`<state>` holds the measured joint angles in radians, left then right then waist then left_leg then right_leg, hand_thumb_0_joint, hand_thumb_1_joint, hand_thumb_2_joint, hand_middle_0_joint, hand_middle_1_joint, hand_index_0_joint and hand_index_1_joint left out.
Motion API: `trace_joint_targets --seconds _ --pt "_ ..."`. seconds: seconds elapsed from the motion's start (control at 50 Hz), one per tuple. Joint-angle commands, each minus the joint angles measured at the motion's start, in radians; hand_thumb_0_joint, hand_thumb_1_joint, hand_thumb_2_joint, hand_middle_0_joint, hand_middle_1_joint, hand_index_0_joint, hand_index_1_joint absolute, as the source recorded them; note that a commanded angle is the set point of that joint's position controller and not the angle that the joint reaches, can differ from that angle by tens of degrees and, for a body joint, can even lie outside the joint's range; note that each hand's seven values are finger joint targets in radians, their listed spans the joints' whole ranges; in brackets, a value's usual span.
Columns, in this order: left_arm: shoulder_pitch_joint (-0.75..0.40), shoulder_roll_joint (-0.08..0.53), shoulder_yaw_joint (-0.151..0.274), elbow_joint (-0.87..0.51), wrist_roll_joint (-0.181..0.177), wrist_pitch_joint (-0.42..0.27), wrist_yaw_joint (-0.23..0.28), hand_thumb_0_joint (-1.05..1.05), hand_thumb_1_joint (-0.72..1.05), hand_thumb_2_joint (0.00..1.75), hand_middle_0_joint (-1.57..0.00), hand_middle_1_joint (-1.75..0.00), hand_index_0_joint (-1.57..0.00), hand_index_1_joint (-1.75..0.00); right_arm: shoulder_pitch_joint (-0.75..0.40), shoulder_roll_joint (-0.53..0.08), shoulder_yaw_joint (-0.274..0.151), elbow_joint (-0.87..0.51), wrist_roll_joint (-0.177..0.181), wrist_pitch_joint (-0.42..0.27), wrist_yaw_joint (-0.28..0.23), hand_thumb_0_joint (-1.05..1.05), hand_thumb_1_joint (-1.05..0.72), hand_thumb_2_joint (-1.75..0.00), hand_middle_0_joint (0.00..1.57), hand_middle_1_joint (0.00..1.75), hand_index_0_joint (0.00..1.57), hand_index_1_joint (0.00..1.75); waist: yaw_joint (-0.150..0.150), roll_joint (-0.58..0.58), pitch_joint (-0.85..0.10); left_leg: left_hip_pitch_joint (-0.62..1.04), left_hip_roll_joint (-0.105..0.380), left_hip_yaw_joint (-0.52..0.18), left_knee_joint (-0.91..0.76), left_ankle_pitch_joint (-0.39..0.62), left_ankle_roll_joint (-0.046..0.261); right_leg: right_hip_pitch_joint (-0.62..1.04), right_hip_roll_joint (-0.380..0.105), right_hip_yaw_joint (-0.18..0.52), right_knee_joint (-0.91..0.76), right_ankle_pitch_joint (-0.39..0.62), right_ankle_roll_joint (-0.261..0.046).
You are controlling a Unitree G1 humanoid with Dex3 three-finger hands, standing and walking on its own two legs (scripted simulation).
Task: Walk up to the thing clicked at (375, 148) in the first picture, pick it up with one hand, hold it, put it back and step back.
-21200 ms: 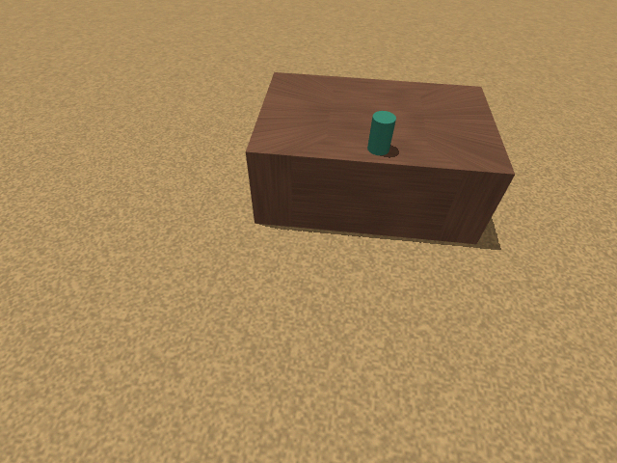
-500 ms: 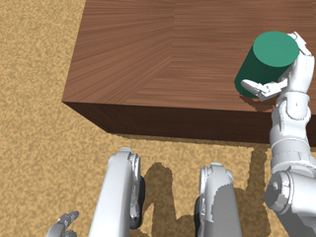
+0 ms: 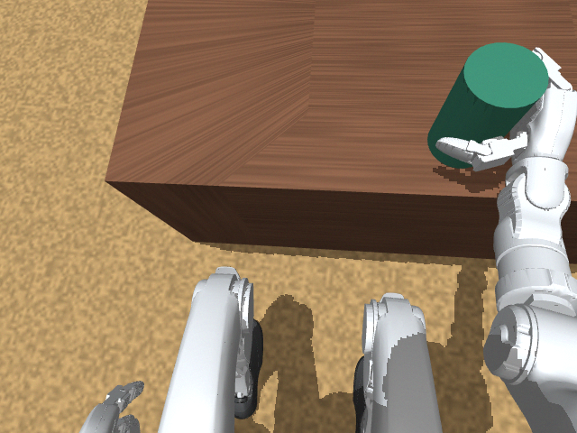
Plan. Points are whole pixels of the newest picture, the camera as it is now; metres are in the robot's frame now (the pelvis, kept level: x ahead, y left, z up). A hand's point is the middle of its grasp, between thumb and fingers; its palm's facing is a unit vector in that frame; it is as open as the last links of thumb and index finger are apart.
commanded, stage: open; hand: right
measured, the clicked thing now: (478, 113) +0.53 -0.18 +0.01
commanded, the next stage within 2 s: withdraw in 0.18 s
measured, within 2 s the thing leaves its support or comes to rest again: neither
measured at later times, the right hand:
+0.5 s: hand (505, 98) +0.53 -0.20 +0.03, palm faces +0.17 +0.98 -0.05, open 16.4 cm
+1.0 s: hand out of the picture +0.52 -0.29 +0.16, palm faces +0.26 +0.91 -0.34, open 17.2 cm
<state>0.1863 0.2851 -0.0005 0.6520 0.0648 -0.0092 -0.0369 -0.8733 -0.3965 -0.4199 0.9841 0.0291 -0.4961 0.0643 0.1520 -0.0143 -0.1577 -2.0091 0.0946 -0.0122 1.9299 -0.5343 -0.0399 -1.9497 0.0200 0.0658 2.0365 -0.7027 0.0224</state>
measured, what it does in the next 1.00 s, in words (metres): rises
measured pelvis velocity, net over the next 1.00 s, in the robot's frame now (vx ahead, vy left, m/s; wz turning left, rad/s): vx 0.03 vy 0.00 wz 0.03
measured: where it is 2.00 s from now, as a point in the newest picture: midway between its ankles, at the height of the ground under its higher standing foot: (305, 406)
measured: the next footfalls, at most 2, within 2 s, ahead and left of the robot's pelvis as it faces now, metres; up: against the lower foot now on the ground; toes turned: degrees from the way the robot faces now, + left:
none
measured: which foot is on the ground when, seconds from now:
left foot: down 0.00-1.00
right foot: down 0.00-1.00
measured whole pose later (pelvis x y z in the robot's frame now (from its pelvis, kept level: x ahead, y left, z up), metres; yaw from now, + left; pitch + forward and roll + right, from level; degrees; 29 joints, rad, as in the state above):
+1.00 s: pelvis +0.03 +0.00 +0.16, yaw +2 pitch +26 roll +3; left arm 0.28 0.27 -0.02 0.62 -0.02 0.08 0.02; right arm -0.77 -0.62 -0.42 1.02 -0.12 -0.11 0.00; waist 0.13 0.01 -0.12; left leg -1.40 0.05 0.03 1.39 -0.45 -0.03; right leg -1.35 -0.04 0.06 1.50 -0.61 0.02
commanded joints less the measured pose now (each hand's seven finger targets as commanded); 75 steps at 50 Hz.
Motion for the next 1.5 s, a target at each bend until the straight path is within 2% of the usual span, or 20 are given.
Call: trace_joint_targets --seconds 0.0,0.26,0.52,0.56,0.6,0.64,0.72,0.74,0.76,0.8,0.84,0.92,0.96,1.02,1.08,1.16,1.2,1.3,1.36,1.48 --pt "0.162 0.199 0.075 -0.048 -0.004 -0.015 0.017 0.00 0.91 0.89 -0.20 -0.31 -0.21 -0.30 -0.406 -0.203 0.000 -0.247 0.012 -0.069 0.003 0.00 0.41 -0.35 0.64 0.51 0.65 0.51 0.019 -0.131 -0.658 0.469 -0.035 0.046 -0.190 0.052 0.067 0.324 0.008 -0.042 -0.303 0.100 -0.041" --pt "0.166 0.199 0.078 -0.047 -0.004 -0.012 0.017 0.00 0.90 0.90 -0.21 -0.31 -0.21 -0.31 -0.378 -0.160 0.018 -0.216 0.012 -0.062 -0.003 0.00 0.40 -0.17 0.28 0.22 0.28 0.22 0.030 -0.110 -0.631 0.462 -0.036 0.050 -0.189 0.050 0.066 0.314 0.008 -0.037 -0.309 0.102 -0.040" --pt "0.196 0.207 0.074 -0.060 -0.031 0.014 0.046 0.00 0.90 0.89 -0.20 -0.30 -0.20 -0.30 -0.483 -0.373 -0.079 -0.392 0.013 0.021 -0.003 0.00 0.50 -0.05 0.07 0.05 0.07 0.05 -0.005 -0.156 -0.827 0.669 -0.039 0.039 -0.287 0.134 0.063 0.531 -0.002 -0.040 -0.406 0.205 -0.034" --pt "0.184 0.201 0.063 -0.078 -0.043 0.017 0.057 0.00 0.90 0.89 -0.20 -0.29 -0.20 -0.30 -0.480 -0.425 -0.097 -0.352 0.013 0.051 0.007 0.00 0.49 -0.04 0.07 0.05 0.07 0.05 -0.011 -0.149 -0.784 0.692 -0.042 0.037 -0.325 0.123 0.062 0.546 -0.005 -0.037 -0.439 0.193 -0.036" --pt "0.215 0.217 0.082 -0.024 -0.045 0.018 0.066 0.00 0.89 0.89 -0.20 -0.30 -0.20 -0.30 -0.334 -0.359 -0.088 -0.170 0.022 0.100 0.032 0.00 0.49 -0.04 0.07 0.05 0.07 0.05 0.018 -0.089 -0.650 0.688 -0.046 0.045 -0.365 0.104 0.060 0.503 -0.007 -0.033 -0.456 0.171 -0.041" --pt "0.202 0.189 0.061 -0.051 -0.051 0.010 0.068 0.00 0.90 0.88 -0.20 -0.30 -0.20 -0.30 -0.424 -0.383 -0.078 -0.299 0.036 0.101 0.061 0.00 0.51 -0.05 0.07 0.05 0.06 0.05 0.008 -0.105 -0.636 0.690 -0.050 0.042 -0.396 0.092 0.063 0.518 -0.013 -0.029 -0.488 0.156 -0.044" --pt "0.200 0.202 0.071 -0.038 -0.066 -0.001 0.069 0.00 0.90 0.88 -0.20 -0.30 -0.21 -0.30 -0.252 -0.291 -0.038 -0.090 0.057 0.151 0.119 0.00 0.50 -0.05 0.07 0.05 0.06 0.05 0.028 -0.063 -0.473 0.662 -0.054 0.055 -0.449 0.072 0.066 0.544 -0.024 -0.003 -0.540 0.148 -0.044" --pt "0.196 0.186 0.063 -0.057 -0.065 -0.005 0.067 0.00 0.87 0.90 -0.20 -0.30 -0.20 -0.30 -0.306 -0.292 -0.023 -0.182 0.066 0.141 0.132 0.00 0.44 -0.08 0.05 0.06 0.06 0.06 0.026 -0.077 -0.474 0.683 -0.055 0.054 -0.467 0.070 0.067 0.542 -0.025 -0.001 -0.559 0.141 -0.046" --pt "0.222 0.196 0.064 -0.051 -0.071 0.025 0.061 0.00 0.87 0.91 -0.21 -0.30 -0.20 -0.31 -0.200 -0.518 -0.066 -0.029 -0.094 0.221 0.072 0.00 0.47 -0.08 0.05 0.06 0.06 0.06 -0.060 -0.114 -0.517 0.749 -0.064 0.047 -0.518 0.053 0.068 0.693 -0.025 -0.003 -0.645 0.144 -0.037" --pt "0.226 0.209 0.079 -0.090 -0.078 0.050 0.052 0.00 0.87 0.90 -0.20 -0.30 -0.20 -0.30 -0.340 -0.445 -0.011 -0.207 -0.083 0.261 0.024 0.00 0.52 -0.07 0.05 0.06 0.06 0.06 -0.033 -0.136 -0.574 0.797 -0.065 0.049 -0.551 0.093 0.067 0.764 -0.034 0.022 -0.688 0.171 -0.033" --pt "0.212 0.186 0.062 -0.123 -0.086 0.066 0.048 0.00 0.87 0.91 -0.20 -0.30 -0.19 -0.31 -0.421 -0.564 -0.031 -0.334 -0.111 0.275 -0.007 0.00 0.51 -0.07 0.04 0.06 0.06 0.06 -0.057 -0.179 -0.698 0.908 -0.070 0.046 -0.601 0.146 0.063 0.899 -0.038 0.007 -0.726 0.246 -0.028" --pt "0.269 0.202 0.076 -0.079 -0.084 0.080 0.074 0.00 0.90 0.90 -0.20 -0.29 -0.20 -0.30 -0.297 -0.660 -0.079 -0.208 -0.145 0.323 -0.096 0.00 0.45 -0.12 0.06 0.07 0.06 0.07 -0.050 -0.134 -0.595 1.067 -0.077 0.044 -0.726 0.220 0.058 0.951 -0.040 -0.028 -0.794 0.337 -0.032" --pt "0.271 0.185 0.063 -0.069 -0.081 0.083 0.085 0.00 0.90 0.90 -0.20 -0.30 -0.20 -0.30 -0.398 -0.626 -0.046 -0.247 -0.141 0.320 -0.119 0.00 0.46 -0.11 0.06 0.07 0.06 0.07 -0.028 -0.183 -0.569 1.085 -0.078 0.041 -0.780 0.243 0.060 1.032 -0.041 -0.034 -0.847 0.358 -0.029" --pt "0.279 0.182 0.055 -0.021 -0.078 0.073 0.100 0.00 0.90 0.90 -0.20 -0.30 -0.20 -0.30 -0.257 -0.498 0.015 0.067 -0.140 0.344 -0.143 0.00 0.47 -0.11 0.06 0.07 0.06 0.07 0.008 -0.135 -0.353 1.057 -0.090 0.061 -0.874 0.212 0.059 1.055 -0.046 -0.023 -0.932 0.322 -0.026" --pt "0.277 0.187 0.050 -0.029 -0.074 0.074 0.106 0.00 0.90 0.90 -0.20 -0.29 -0.20 -0.30 -0.263 -0.555 -0.011 0.025 -0.134 0.348 -0.162 0.00 0.47 -0.10 0.06 0.07 0.06 0.07 -0.033 -0.166 -0.383 1.167 -0.092 0.057 -0.941 0.263 0.065 1.137 -0.049 -0.042 -0.988 0.392 -0.025" --pt "0.280 0.180 0.054 -0.048 -0.084 0.074 0.102 0.00 0.90 0.90 -0.20 -0.29 -0.20 -0.30 -0.044 -0.365 0.082 0.174 -0.105 0.398 -0.155 0.00 0.52 -0.08 0.06 0.06 0.06 0.06 -0.015 -0.076 -0.255 1.215 -0.105 0.088 -1.010 0.321 0.068 1.184 -0.055 -0.026 -1.070 0.474 -0.022" --pt "0.271 0.185 0.056 -0.063 -0.088 0.078 0.104 0.00 0.90 0.90 -0.20 -0.29 -0.20 -0.29 -0.032 -0.408 0.068 0.052 -0.100 0.406 -0.160 0.00 0.49 -0.09 0.06 0.07 0.06 0.07 -0.048 -0.126 -0.293 1.270 -0.106 0.089 -1.037 0.336 0.070 1.256 -0.058 -0.021 -1.118 0.505 -0.014" --pt "0.234 0.160 0.060 -0.092 -0.113 0.077 0.116 0.00 0.90 0.90 -0.20 -0.29 -0.20 -0.29 0.221 -0.291 0.131 -0.143 -0.051 0.443 -0.177 0.00 0.52 -0.07 0.06 0.06 0.06 0.06 -0.085 -0.082 -0.282 1.446 -0.108 0.096 -1.126 0.354 0.067 1.333 -0.054 -0.037 -1.216 0.504 -0.016" --pt "0.206 0.144 0.052 -0.095 -0.117 0.071 0.133 0.00 0.90 0.90 -0.20 -0.29 -0.20 -0.29 0.280 -0.306 0.119 -0.372 -0.032 0.444 -0.207 0.00 0.52 -0.08 0.06 0.06 0.06 0.06 -0.110 -0.159 -0.319 1.504 -0.104 0.095 -1.155 0.388 0.073 1.440 -0.052 -0.041 -1.257 0.553 -0.003" --pt "0.137 0.100 0.040 -0.128 -0.116 0.055 0.173 0.00 0.90 0.90 -0.20 -0.29 -0.20 -0.30 0.560 -0.175 0.177 -0.575 -0.004 0.460 -0.244 0.00 0.53 -0.07 0.06 0.06 0.06 0.06 -0.121 -0.136 -0.190 1.597 -0.097 0.085 -1.220 0.413 0.068 1.478 -0.043 -0.068 -1.320 0.550 -0.009"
